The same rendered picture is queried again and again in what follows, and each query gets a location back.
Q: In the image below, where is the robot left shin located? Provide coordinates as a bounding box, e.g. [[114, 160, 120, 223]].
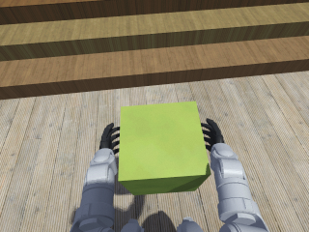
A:
[[128, 218, 139, 225]]

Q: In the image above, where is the robot right thigh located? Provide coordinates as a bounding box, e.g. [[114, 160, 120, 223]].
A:
[[177, 221, 204, 232]]

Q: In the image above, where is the right robot forearm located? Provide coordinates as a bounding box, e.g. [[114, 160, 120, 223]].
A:
[[210, 143, 269, 232]]

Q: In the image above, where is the left robot forearm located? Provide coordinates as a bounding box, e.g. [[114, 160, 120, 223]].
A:
[[70, 148, 118, 232]]

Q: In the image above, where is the carton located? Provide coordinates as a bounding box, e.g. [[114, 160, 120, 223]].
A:
[[118, 101, 211, 195]]

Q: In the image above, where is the robot right hand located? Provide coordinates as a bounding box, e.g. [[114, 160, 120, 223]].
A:
[[201, 118, 225, 151]]

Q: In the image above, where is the robot left hand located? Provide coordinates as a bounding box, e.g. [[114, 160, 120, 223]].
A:
[[99, 123, 120, 155]]

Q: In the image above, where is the right robot upper arm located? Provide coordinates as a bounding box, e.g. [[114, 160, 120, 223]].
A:
[[219, 222, 267, 232]]

